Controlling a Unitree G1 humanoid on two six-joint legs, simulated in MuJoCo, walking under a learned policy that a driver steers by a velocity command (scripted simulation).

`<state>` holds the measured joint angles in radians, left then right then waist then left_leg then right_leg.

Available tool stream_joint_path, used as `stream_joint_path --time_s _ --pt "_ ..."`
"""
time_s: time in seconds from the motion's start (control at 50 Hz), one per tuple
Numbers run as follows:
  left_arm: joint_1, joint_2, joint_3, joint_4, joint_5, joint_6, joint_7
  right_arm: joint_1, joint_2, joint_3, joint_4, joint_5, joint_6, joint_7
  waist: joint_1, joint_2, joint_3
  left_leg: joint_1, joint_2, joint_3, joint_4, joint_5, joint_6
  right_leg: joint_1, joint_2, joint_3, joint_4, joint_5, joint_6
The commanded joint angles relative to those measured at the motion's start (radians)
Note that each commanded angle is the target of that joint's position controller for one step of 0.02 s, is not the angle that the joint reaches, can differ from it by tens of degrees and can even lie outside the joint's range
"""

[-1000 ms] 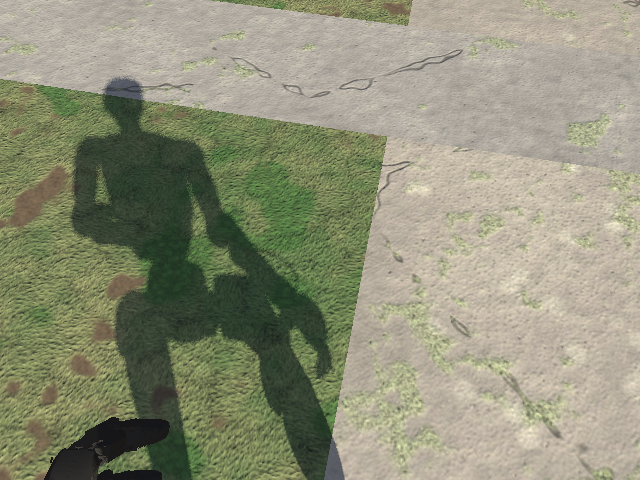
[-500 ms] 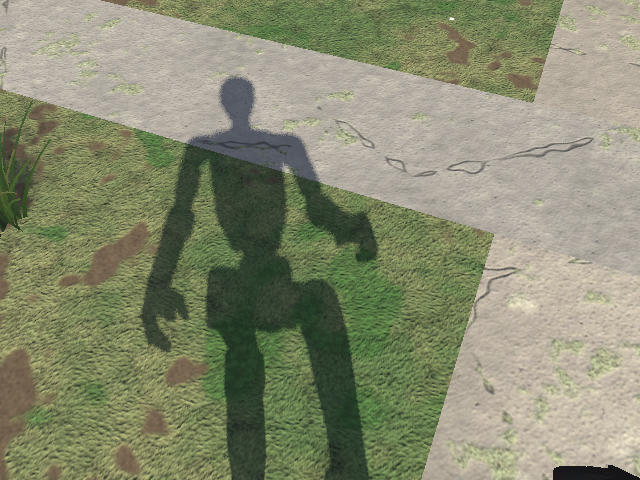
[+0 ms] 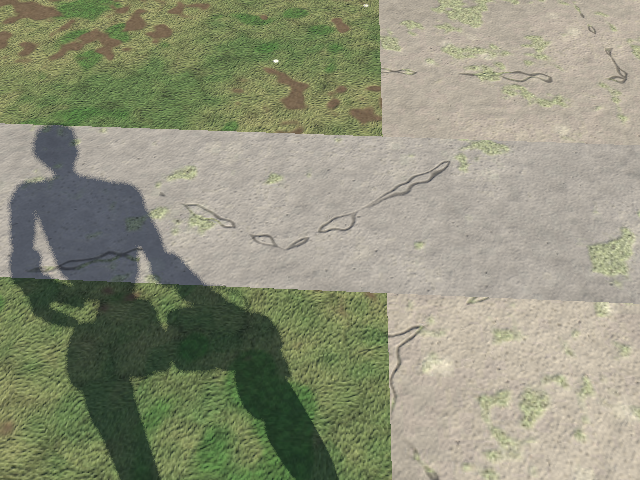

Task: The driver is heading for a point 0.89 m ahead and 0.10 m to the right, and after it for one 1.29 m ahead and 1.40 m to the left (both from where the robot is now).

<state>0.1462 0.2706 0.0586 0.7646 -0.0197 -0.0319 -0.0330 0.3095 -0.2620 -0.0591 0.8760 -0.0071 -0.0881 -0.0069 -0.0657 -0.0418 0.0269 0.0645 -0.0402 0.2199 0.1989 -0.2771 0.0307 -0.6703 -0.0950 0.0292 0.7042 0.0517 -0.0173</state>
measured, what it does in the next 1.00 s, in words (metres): walks ahead, turning right: right foot, then left foot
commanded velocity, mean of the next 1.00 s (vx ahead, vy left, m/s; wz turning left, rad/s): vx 0.50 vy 0.00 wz -0.30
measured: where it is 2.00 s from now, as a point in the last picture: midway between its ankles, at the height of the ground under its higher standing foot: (387, 310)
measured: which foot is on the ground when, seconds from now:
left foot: down 0.00-0.14, up 0.16-0.62, down 0.64-1.00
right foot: up 0.00-0.12, down 0.14-0.66, up 0.68-1.00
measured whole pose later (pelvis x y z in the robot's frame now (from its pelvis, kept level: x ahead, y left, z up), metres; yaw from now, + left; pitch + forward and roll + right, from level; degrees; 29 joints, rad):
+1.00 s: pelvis +0.57 -0.08 +0.01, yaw -17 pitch +2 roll +2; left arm 0.11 0.27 0.04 0.70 -0.01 -0.07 -0.01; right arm 0.36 -0.27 -0.04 0.86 0.01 -0.08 0.01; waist -0.09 -0.04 0.02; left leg -0.04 -0.06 0.02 0.23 -0.22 0.05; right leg -0.65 -0.10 0.05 0.65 0.02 0.01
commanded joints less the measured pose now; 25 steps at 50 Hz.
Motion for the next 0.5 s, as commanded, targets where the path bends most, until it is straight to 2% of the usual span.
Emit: stream_joint_path --time_s 0.02,0.04,0.08,0.1,0.12,0.14,0.16,0.18,0.2,0.22,0.24,0.26,0.28,0.34,0.42,0.46,0.5 --pt "-0.144 0.040 0.001 -0.125 -0.001 -0.015 -0.022 0.017 -0.179 -0.045 -0.031 0.015 0.013 -0.009 -0.018 0.073 0.083 0.039 0.325 -0.054 -0.025 0.489 0.117 -0.069 0.005 -0.047 -0.065 -0.047 -0.028" --pt "-0.146 0.045 0.004 -0.137 -0.002 -0.015 -0.028 0.012 -0.187 -0.048 -0.029 0.018 0.021 -0.011 -0.007 0.081 0.076 0.063 0.332 -0.041 0.011 0.582 0.109 -0.050 0.019 -0.067 -0.077 -0.090 -0.042" --pt "-0.100 0.076 0.020 -0.146 -0.003 -0.009 -0.034 -0.011 -0.216 -0.057 -0.038 0.023 0.036 -0.019 0.040 0.121 0.017 0.089 0.331 -0.013 0.137 0.916 0.088 0.067 0.081 -0.128 -0.074 -0.191 -0.080" --pt "-0.023 0.104 0.036 -0.135 -0.005 -0.005 -0.033 -0.021 -0.229 -0.060 -0.042 0.025 0.045 -0.024 0.087 0.138 -0.033 0.083 0.324 -0.004 0.256 1.052 0.078 0.170 0.120 -0.151 -0.068 -0.238 -0.104" --pt "0.113 0.148 0.063 -0.105 -0.007 -0.004 -0.025 -0.042 -0.235 -0.060 -0.048 0.028 0.051 -0.028 0.167 0.129 -0.104 0.019 0.298 0.013 0.442 1.060 0.054 0.364 0.158 -0.154 -0.120 -0.210 -0.138" --pt "0.280 0.218 0.097 -0.064 -0.005 0.005 -0.006 -0.046 -0.217 -0.051 -0.061 0.022 0.045 -0.031 0.248 0.063 -0.191 -0.191 0.254 0.014 0.718 0.826 0.013 0.667 0.118 -0.034 -0.174 -0.179 -0.186" --pt "0.274 0.328 0.114 -0.060 -0.013 0.003 0.008 0.056 -0.054 -0.002 -0.112 -0.019 0.018 -0.011 0.128 -0.217 -0.261 -0.674 0.054 -0.041 1.088 -0.179 -0.054 1.033 -0.149 0.495 -0.214 -0.268 -0.365" --pt "0.299 0.267 0.092 -0.093 -0.004 -0.013 0.005 -0.016 -0.104 -0.001 -0.128 0.013 -0.028 0.007 0.178 -0.122 -0.412 -0.813 -0.007 -0.291 1.232 -0.330 -0.047 1.120 -0.244 0.819 -0.380 -0.404 -0.442" --pt "0.265 0.208 0.075 -0.087 0.006 -0.025 0.003 -0.132 -0.161 -0.017 -0.161 0.053 -0.054 0.018 0.203 -0.062 -0.274 -0.896 0.053 -0.324 1.214 -0.235 -0.020 1.034 -0.216 0.677 -0.414 -0.343 -0.377" --pt "0.203 0.180 0.066 -0.092 0.002 -0.033 0.003 -0.153 -0.153 -0.012 -0.170 0.049 -0.066 0.015 0.157 0.011 -0.176 -0.871 0.098 -0.318 1.120 -0.143 -0.006 0.885 -0.172 0.547 -0.414 -0.256 -0.337" --pt "0.132 0.148 0.056 -0.104 0.001 -0.035 0.003 -0.153 -0.154 -0.017 -0.158 0.022 -0.066 0.008 0.111 0.053 -0.109 -0.809 0.129 -0.311 1.028 -0.098 -0.013 0.739 -0.130 0.448 -0.423 -0.146 -0.308" --pt "0.091 0.124 0.046 -0.121 0.012 -0.037 0.008 -0.131 -0.165 -0.025 -0.152 0.008 -0.056 0.006 0.076 0.034 -0.090 -0.735 0.150 -0.317 0.977 -0.064 -0.023 0.642 -0.102 0.388 -0.443 -0.058 -0.298" --pt "0.077 0.123 0.045 -0.131 0.015 -0.036 0.011 -0.115 -0.164 -0.028 -0.153 0.003 -0.042 0.007 0.056 0.025 -0.080 -0.692 0.155 -0.314 0.942 -0.048 -0.037 0.584 -0.085 0.366 -0.463 -0.018 -0.297" --pt "0.096 0.156 0.052 -0.123 0.009 -0.040 0.028 -0.134 -0.119 -0.018 -0.167 -0.009 -0.015 0.004 0.047 0.023 -0.049 -0.673 0.148 -0.276 0.791 0.033 -0.087 0.474 -0.055 0.268 -0.491 0.090 -0.293" --pt "0.156 0.156 0.049 -0.091 0.006 -0.034 0.044 -0.272 -0.071 0.005 -0.194 -0.005 -0.018 0.016 0.115 -0.019 -0.025 -0.593 0.109 -0.244 0.474 0.348 -0.098 0.419 0.018 0.150 -0.486 0.026 -0.216" --pt "0.200 0.162 0.048 -0.069 0.005 -0.034 0.042 -0.329 -0.075 0.007 -0.210 0.007 -0.023 0.025 0.147 -0.030 -0.014 -0.565 0.090 -0.241 0.397 0.435 -0.089 0.434 -0.003 0.172 -0.489 -0.059 -0.205" --pt "0.228 0.163 0.047 -0.049 0.001 -0.034 0.039 -0.368 -0.095 0.003 -0.226 0.013 -0.029 0.032 0.161 -0.034 0.004 -0.601 0.089 -0.256 0.346 0.410 -0.067 0.510 -0.039 0.209 -0.458 -0.080 -0.203"
Keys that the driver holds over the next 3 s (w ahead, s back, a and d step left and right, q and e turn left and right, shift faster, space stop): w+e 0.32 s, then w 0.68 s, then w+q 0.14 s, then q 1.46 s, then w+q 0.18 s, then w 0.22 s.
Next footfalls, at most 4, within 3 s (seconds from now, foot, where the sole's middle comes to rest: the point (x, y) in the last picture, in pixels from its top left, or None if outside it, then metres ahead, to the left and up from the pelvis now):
0.14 right None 0.25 -0.12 -0.78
0.64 left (306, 437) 0.58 0.02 -0.78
1.14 right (437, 344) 0.78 -0.30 -0.78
1.60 left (335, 300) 0.92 -0.07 -0.78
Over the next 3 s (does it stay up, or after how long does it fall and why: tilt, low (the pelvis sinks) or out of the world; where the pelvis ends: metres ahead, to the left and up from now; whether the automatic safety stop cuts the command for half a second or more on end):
stays up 0.90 -0.14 0.00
